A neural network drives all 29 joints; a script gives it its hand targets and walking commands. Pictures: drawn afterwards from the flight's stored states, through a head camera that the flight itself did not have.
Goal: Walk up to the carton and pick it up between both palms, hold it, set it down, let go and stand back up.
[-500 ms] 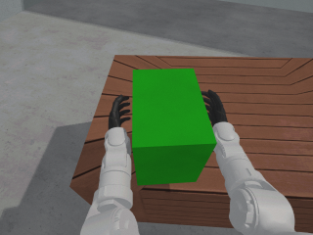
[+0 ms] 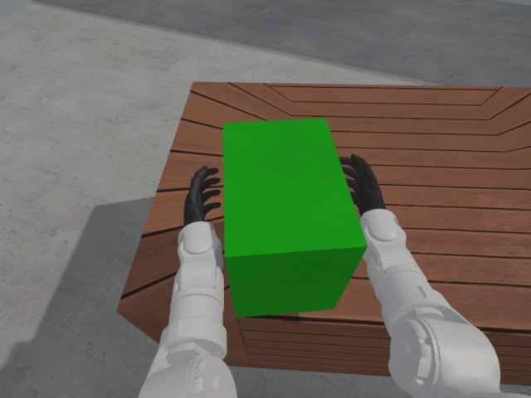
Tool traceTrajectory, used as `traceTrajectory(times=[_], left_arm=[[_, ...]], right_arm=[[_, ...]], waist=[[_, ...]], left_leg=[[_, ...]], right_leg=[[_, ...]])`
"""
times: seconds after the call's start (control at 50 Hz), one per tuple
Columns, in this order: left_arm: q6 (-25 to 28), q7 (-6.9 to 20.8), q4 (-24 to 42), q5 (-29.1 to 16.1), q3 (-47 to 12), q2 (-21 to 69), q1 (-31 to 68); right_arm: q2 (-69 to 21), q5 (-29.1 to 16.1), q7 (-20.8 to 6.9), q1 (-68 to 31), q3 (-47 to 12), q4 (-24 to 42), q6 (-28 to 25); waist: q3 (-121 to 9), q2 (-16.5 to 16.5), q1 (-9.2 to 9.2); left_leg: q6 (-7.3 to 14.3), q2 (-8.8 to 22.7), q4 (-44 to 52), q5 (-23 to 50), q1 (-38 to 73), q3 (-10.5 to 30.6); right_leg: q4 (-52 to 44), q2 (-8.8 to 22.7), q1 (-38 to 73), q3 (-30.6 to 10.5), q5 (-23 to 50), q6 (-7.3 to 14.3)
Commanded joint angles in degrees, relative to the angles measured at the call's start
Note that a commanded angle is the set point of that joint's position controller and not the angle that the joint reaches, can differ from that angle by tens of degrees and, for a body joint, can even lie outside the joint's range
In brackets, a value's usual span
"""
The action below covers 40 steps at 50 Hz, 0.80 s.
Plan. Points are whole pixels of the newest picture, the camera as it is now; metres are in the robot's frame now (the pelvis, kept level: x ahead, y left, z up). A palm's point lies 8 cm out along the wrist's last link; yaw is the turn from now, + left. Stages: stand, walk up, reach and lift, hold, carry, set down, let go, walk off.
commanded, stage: set down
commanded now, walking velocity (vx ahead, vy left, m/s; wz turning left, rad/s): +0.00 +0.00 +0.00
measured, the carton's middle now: (280, 219) +0.42 +0.01 -0.01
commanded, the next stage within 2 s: none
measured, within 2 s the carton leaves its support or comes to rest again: rests again in 0.76 s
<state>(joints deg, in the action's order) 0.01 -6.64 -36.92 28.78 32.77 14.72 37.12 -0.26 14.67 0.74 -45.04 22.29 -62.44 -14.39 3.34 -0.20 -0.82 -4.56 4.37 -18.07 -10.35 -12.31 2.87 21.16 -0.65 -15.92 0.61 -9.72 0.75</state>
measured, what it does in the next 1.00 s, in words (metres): stands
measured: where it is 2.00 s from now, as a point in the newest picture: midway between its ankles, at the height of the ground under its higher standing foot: outside the picture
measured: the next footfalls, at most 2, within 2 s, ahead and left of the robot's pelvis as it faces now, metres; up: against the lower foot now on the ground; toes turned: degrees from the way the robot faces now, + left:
none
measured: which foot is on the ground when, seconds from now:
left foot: down 0.00-1.00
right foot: down 0.00-1.00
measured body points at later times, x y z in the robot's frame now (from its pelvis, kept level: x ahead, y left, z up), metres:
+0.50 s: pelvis +0.01 +0.00 +0.00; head +0.10 +0.00 +0.44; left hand +0.39 +0.14 +0.01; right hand +0.43 -0.13 +0.02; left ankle -0.02 +0.18 -0.75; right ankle +0.01 -0.11 -0.75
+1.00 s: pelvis +0.01 +0.00 +0.00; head +0.14 +0.00 +0.43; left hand +0.40 +0.15 -0.02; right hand +0.43 -0.12 -0.01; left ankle -0.02 +0.18 -0.75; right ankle +0.01 -0.11 -0.75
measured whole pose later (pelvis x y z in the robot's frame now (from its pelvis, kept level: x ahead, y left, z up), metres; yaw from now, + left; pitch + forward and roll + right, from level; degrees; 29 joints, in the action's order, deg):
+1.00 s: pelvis +0.01 +0.00 +0.00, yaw +0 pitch +13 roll +0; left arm 17.5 -8.3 -42.4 28.8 35.0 14.2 34.1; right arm -0.3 16.7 2.0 -45.0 22.5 -68.4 -29.2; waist 3.3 -0.2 -0.8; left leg -4.6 4.4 -18.7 -10.3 -21.4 2.9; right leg 21.2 -0.7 -24.7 0.7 -9.4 0.8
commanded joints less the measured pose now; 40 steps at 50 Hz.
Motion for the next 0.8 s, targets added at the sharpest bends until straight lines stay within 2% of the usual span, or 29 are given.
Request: traceTrajectory(times=[0.0,0.02,0.04,0.1,0.14,0.16,0.2,0.22,0.24,0.26,0.28,0.3,0.32,0.36,0.4,0.44,0.46,0.5,0.52,0.54,0.6,0.62,0.64,0.68,0.7,0.72,0.74,0.78], left_arm=[[5.99,2.12,-2.31,1.38,-12.37,22.96,23.19],[6.25,2.14,-2.45,1.57,-12.04,22.83,22.71],[6.63,2.3,-2.63,1.53,-12.13,22.95,23.06],[7.54,1.99,-2.42,1.27,-12.88,22.99,23.18],[7.75,2.14,-3.45,1.35,-12.44,22.76,22.07],[7.94,2.19,-3.29,1.61,-12.57,22.97,21.84],[8.67,2.13,-2.85,1.57,-12.26,22.58,22.08],[9.21,2.12,-3.22,1.29,-12.1,22.43,22.49],[9.4,2.14,-3.85,1.57,-12.19,22.54,21.53],[9.95,2.1,-3.8,1.4,-12.61,22.59,21.64],[10.4,1.97,-4.07,1.35,-12.4,22.35,21.64],[10.57,2.05,-4.23,1.46,-12.12,22.27,21.59],[10.92,2.08,-4.52,1.88,-11.85,22.0,21.52],[11.71,1.79,-4.8,1.6,-12.35,22.23,21.76],[12.28,1.84,-5.66,1.42,-12.52,22.08,20.78],[13.01,1.74,-5.41,1.78,-12.43,22.4,20.58],[13.11,1.65,-5.64,1.98,-12.65,22.33,20.53],[13.91,1.56,-5.96,1.53,-12.53,22.07,20.51],[14.33,1.57,-6.33,1.47,-13.22,22.79,20.11],[14.72,1.54,-6.66,1.29,-12.67,22.51,20.24],[15.84,1.6,-7.12,2.07,-12.4,22.01,19.21],[16.19,1.53,-7.16,2.03,-12.31,22.42,19.45],[16.71,1.58,-7.29,1.6,-12.77,22.12,19.42],[17.78,1.47,-7.76,1.41,-13.04,22.11,19.28],[17.93,1.52,-8.72,2.02,-12.42,22.13,18.18],[18.28,1.55,-8.36,1.59,-13.18,22.66,19.04],[18.81,1.54,-8.75,1.67,-13.03,22.93,18.44],[19.66,1.48,-9.97,1.45,-13.22,23.45,17.41]], right_arm=[[-27.35,8.86,-6.64,-27.17,-4.32,5.1,-6.02],[-26.98,9.24,-6.55,-26.72,-4.26,4.81,-6.05],[-27.36,9.48,-6.36,-26.31,-3.74,4.1,-6.26],[-27.58,9.32,-6.19,-26.26,-3.99,4.08,-6.94],[-27.25,9.42,-6.05,-25.22,-3.67,2.74,-6.98],[-27.09,10.11,-5.83,-24.78,-3.28,2.38,-7.21],[-27.49,9.29,-5.8,-25.4,-4.26,2.87,-7.61],[-27.46,9.72,-5.61,-25.87,-3.89,2.73,-8.04],[-27.52,9.39,-5.65,-25.62,-4.54,2.76,-8.29],[-27.79,10.04,-5.43,-25.23,-4.04,2.52,-8.66],[-27.53,9.78,-5.48,-25.09,-4.01,2.05,-8.97],[-27.32,10.26,-5.32,-24.66,-3.48,1.49,-9.06],[-27.67,10.21,-5.29,-25.39,-3.79,1.96,-9.24],[-27.5,10.36,-5.13,-25.37,-3.66,1.66,-9.85],[-27.28,10.6,-4.81,-24.32,-3.45,0.19,-10.04],[-27.41,10.47,-4.95,-24.62,-3.71,0.49,-10.63],[-27.72,10.81,-4.69,-23.86,-3.49,-0.48,-10.65],[-27.31,10.75,-4.58,-24.26,-3.67,-0.17,-11.28],[-27.31,11.01,-4.31,-24.0,-3.63,-0.91,-11.77],[-27.44,10.84,-4.32,-24.4,-3.77,-0.4,-12.11],[-27.94,11.1,-4.07,-23.55,-4.13,-1.67,-12.77],[-27.97,11.18,-3.99,-23.93,-4.32,-1.14,-13.09],[-28.02,11.4,-3.78,-24.01,-4.11,-0.43,-13.61],[-27.86,11.43,-3.74,-23.43,-4.61,-1.71,-14.27],[-28.37,11.4,-3.7,-22.73,-5.11,-2.56,-14.34],[-27.99,12.0,-3.5,-22.24,-4.1,-3.15,-14.72],[-28.64,11.52,-3.47,-22.68,-4.93,-2.53,-15.38],[-28.04,11.77,-3.21,-22.63,-5.05,-3.05,-16.38]], waist=[[-31.26,-2.07,-6.67],[-30.22,-2.54,-6.81],[-30.44,-2.53,-6.12],[-31.97,-1.22,-5.95],[-30.76,-1.92,-5.92],[-30.92,-1.93,-5.23],[-30.89,-2.13,-6.41],[-31.8,-2.48,-6.04],[-31.19,-1.88,-6.59],[-32.92,-2.28,-5.77],[-32.86,-2.18,-6.24],[-32.37,-2.68,-5.69],[-32.27,-2.29,-6.36],[-33.04,-1.82,-6.03],[-33.06,-2.85,-5.48],[-33.75,-0.97,-6.31],[-32.99,-1.58,-5.5],[-34.29,-1.81,-5.89],[-35.03,-1.97,-5.08],[-35.15,-2.07,-5.86],[-35.41,-1.65,-6.28],[-36.0,-1.85,-6.34],[-36.95,-2.66,-5.63],[-38.02,-2.32,-5.59],[-36.92,-2.2,-6.38],[-37.47,-2.08,-4.78],[-38.14,-2.09,-5.86],[-39.37,-2.33,-5.8]], left_leg=[[4.0,-3.67,-2.06,20.24,-0.86,-11.22],[4.13,-3.74,-1.71,19.81,-2.05,-11.18],[4.04,-3.8,-1.74,19.41,-2.35,-11.03],[3.83,-3.79,-1.92,20.17,-1.55,-11.17],[3.98,-4.01,-2.14,20.08,-2.9,-11.23],[3.79,-3.88,-1.92,20.09,-2.71,-11.0],[3.89,-4.08,-2.07,20.3,-3.88,-11.28],[3.93,-4.05,-2.13,20.3,-4.17,-11.3],[3.87,-4.07,-2.2,20.37,-4.95,-11.31],[3.85,-4.0,-2.25,20.0,-4.93,-11.12],[3.81,-3.92,-2.54,21.11,-4.51,-11.37],[3.98,-4.12,-2.4,20.34,-5.51,-11.36],[3.95,-4.14,-2.4,20.15,-6.12,-11.61],[3.78,-3.96,-2.33,19.85,-5.85,-11.28],[4.02,-3.98,-2.31,19.93,-6.49,-11.19],[3.56,-3.93,-2.74,20.99,-6.31,-11.35],[3.63,-3.95,-2.82,21.11,-6.4,-11.14],[3.6,-3.95,-3.0,21.48,-7.1,-11.38],[3.43,-3.82,-3.1,22.29,-6.81,-11.03],[3.56,-3.96,-3.29,22.04,-7.58,-11.25],[3.5,-4.12,-3.38,22.45,-9.18,-11.27],[3.47,-4.04,-3.48,22.45,-9.64,-11.2],[3.61,-4.06,-3.61,22.15,-10.03,-11.0],[3.6,-3.94,-3.93,23.18,-9.96,-11.18],[3.61,-4.19,-4.18,24.09,-10.82,-11.21],[3.46,-4.09,-4.14,23.15,-10.79,-10.94],[3.57,-4.19,-4.54,23.76,-12.01,-11.18],[3.35,-4.17,-4.82,24.56,-12.53,-11.18]], right_leg=[[-1.49,-2.74,7.52,5.17,18.43,-1.32],[-1.43,-2.64,8.1,5.15,18.6,-1.3],[-1.18,-2.49,8.46,5.17,19.37,-1.48],[-1.45,-2.55,7.56,4.97,18.96,-1.12],[-1.17,-2.61,8.08,4.99,19.42,-1.35],[-1.18,-2.7,8.18,5.21,19.68,-1.27],[-0.74,-2.52,9.35,4.75,21.39,-1.44],[-0.48,-2.48,9.33,4.8,21.74,-1.48],[-0.42,-2.49,9.57,4.69,22.22,-1.27],[-0.28,-2.56,9.79,4.96,22.16,-1.26],[-0.34,-2.6,8.93,4.95,22.39,-1.3],[-0.32,-2.5,9.4,4.64,22.86,-1.39],[-0.04,-2.43,9.96,4.8,23.03,-1.43],[-0.29,-2.54,8.65,4.86,22.01,-1.18],[-0.12,-2.53,9.29,4.84,23.4,-1.24],[-0.13,-2.48,8.8,4.86,22.74,-0.84],[-0.11,-2.71,8.78,4.91,22.9,-0.83],[0.27,-2.66,8.61,4.76,24.03,-0.9],[0.33,-2.96,8.18,5.18,25.11,-0.82],[0.46,-2.75,8.75,4.73,25.26,-0.86],[0.89,-2.58,9.9,4.54,26.72,-0.8],[1.22,-2.63,9.9,4.5,27.38,-0.92],[1.55,-2.63,10.21,4.44,28.68,-1.21],[2.07,-2.77,9.84,4.61,29.77,-1.14],[2.11,-2.76,10.1,4.29,31.12,-1.12],[1.92,-2.93,9.43,4.55,30.71,-1.0],[2.53,-2.81,9.71,4.27,31.92,-1.14],[2.89,-3.1,9.59,4.4,33.49,-0.98]])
